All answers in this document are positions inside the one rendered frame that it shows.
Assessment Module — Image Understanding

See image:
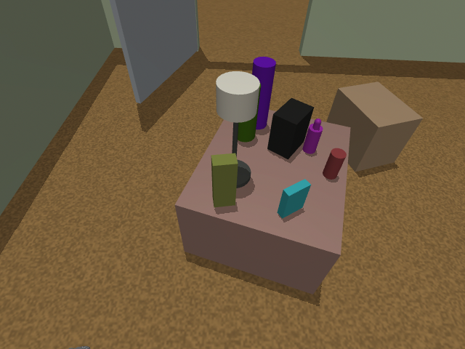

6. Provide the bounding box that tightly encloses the desk lamp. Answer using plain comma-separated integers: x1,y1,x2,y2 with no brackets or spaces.
216,71,260,188

